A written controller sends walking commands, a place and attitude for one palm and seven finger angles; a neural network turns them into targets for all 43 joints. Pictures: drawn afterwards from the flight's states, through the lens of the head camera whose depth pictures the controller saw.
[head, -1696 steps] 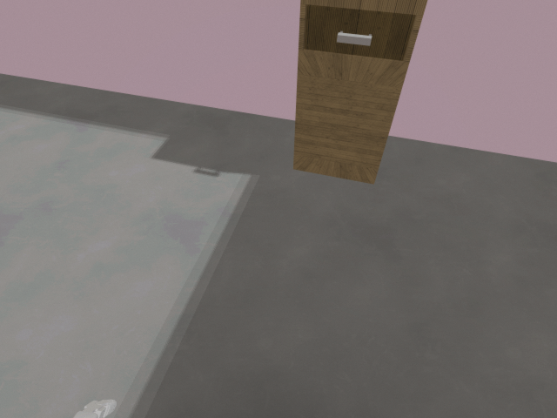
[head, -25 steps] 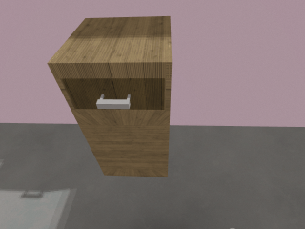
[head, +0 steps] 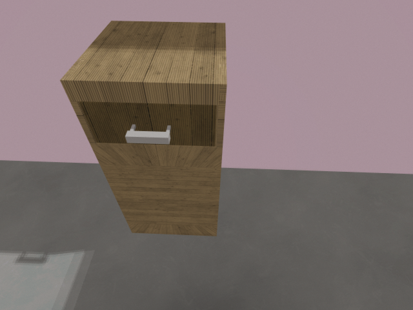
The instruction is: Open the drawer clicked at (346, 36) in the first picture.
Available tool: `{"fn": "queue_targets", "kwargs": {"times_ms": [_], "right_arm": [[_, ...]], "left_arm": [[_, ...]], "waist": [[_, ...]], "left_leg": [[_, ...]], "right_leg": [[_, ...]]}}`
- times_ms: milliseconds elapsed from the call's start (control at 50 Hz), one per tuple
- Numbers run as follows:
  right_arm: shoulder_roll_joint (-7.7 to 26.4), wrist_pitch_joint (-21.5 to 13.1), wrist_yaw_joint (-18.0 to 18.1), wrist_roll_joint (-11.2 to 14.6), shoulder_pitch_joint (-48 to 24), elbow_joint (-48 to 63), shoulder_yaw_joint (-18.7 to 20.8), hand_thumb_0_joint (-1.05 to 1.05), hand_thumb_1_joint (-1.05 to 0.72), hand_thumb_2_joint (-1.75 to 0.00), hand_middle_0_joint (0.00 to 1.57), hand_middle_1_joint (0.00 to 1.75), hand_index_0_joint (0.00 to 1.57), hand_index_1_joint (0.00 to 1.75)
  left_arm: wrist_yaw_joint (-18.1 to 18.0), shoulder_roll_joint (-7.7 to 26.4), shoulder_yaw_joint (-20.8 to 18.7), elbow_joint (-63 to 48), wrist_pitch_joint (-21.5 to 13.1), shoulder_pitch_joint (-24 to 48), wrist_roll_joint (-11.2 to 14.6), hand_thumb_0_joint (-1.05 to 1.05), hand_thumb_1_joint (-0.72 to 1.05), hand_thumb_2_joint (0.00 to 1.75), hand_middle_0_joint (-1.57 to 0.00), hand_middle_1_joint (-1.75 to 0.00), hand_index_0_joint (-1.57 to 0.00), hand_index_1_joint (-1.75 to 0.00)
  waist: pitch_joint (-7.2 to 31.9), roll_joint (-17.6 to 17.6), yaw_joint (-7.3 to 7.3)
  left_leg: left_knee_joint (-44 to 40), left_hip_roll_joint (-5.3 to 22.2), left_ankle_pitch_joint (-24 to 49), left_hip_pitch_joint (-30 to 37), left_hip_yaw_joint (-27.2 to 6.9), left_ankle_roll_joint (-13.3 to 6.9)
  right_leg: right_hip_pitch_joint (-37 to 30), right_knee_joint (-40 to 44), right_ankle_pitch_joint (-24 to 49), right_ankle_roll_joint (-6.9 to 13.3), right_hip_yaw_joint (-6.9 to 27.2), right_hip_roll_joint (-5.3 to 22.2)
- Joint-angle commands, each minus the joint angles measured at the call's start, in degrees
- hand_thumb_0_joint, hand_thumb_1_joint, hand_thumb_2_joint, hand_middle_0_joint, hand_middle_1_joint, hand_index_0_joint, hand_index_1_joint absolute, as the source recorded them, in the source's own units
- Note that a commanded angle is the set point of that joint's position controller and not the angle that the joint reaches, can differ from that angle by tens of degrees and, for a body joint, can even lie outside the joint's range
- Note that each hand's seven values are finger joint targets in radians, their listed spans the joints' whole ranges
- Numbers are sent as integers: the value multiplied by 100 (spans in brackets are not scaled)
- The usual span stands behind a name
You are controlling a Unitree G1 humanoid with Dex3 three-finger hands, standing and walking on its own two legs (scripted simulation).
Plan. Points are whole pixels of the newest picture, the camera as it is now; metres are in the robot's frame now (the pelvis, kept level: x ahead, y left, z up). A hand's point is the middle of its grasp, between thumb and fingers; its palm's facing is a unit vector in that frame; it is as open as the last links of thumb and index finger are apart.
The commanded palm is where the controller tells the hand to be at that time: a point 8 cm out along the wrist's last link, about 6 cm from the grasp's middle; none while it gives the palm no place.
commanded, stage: look again from close up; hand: left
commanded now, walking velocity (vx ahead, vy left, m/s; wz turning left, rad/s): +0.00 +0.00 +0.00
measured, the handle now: (149, 132) +0.60 +0.20 -0.02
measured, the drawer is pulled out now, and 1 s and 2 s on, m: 0.00 0.00 0.00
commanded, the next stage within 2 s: come to a stop and stand still in 0.62 s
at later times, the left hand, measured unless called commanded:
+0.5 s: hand out of the picture +0.02 +0.15 -0.17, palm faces +0.05 -0.99 -0.16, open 7.4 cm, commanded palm none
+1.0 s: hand out of the picture +0.05 +0.17 -0.17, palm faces +0.02 -0.98 -0.18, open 7.4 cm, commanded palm none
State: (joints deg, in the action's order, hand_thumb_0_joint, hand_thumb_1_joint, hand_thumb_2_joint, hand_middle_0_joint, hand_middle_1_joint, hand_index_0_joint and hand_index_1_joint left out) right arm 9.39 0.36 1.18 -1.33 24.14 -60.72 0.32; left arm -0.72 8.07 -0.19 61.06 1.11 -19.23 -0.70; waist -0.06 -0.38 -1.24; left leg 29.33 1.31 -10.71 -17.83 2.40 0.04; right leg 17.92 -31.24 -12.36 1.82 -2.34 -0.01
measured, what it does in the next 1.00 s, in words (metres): shifts its weight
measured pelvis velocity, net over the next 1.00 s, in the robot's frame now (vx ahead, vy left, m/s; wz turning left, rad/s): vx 0.05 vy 0.00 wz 0.01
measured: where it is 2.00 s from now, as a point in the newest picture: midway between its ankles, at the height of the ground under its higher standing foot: outside the picture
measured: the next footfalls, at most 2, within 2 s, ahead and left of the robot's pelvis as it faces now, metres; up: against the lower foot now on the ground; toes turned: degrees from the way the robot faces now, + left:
none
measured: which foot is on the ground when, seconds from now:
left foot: down 0.00-1.00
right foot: down 0.00-1.00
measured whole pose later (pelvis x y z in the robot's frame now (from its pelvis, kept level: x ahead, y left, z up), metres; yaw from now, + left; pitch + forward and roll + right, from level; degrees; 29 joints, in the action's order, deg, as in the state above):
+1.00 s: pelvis +0.05 +0.00 +0.00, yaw +0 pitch +0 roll -1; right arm 9.4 -0.4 0.6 -0.9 17.9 -60.3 -0.2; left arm -2.2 6.9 0.7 62.4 -1.9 -18.5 -0.8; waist -0.9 -2.3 -1.2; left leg 32.7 2.1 -17.1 -14.9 1.0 0.2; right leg 13.3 -29.7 -16.2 1.8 -3.2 -1.5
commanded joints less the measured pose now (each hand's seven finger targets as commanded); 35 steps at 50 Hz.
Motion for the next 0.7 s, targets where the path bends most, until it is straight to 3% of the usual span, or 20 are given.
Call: {"fn": "queue_targets", "kwargs": {"times_ms": [0,100,260,320,680], "right_arm": [[401,-96,37,-6,174,224,84,0,-90,-90,20,30,20,30],[286,-118,50,7,258,122,62,0,-90,-90,20,30,20,30],[233,-165,66,31,110,64,35,0,-90,-90,20,30,20,30],[205,-203,79,37,26,37,21,0,-90,-90,20,30,20,30],[254,-221,102,49,-111,-95,-18,0,-90,-90,20,30,20,30]], "left_arm": [[-59,583,-131,-202,-137,-182,-16,0,90,90,-20,-30,-20,-30],[-71,488,-112,-81,-180,-234,-13,0,90,90,-20,-30,-20,-30],[-83,411,-88,12,-222,-307,-15,0,90,90,-20,-30,-20,-30],[-86,363,-80,47,-248,-337,-3,0,90,90,-20,-30,-20,-30],[-101,395,-62,132,-271,-296,6,0,90,90,-20,-30,-20,-30]], "waist": [[-552,6,93],[-508,160,52],[-558,75,83],[-413,16,110],[-328,-6,147]], "left_leg": [[-860,312,-1572,-362,-613,-193],[-777,289,-1203,-158,-555,-184],[-853,329,-792,-24,-525,-144],[-876,361,-459,106,-520,-149],[-954,423,218,430,-413,-103]], "right_leg": [[332,1148,-1835,112,850,477],[359,1234,-1665,120,874,502],[183,1208,-1103,98,780,480],[-29,1160,-653,96,738,481],[-472,1181,131,75,601,494]]}}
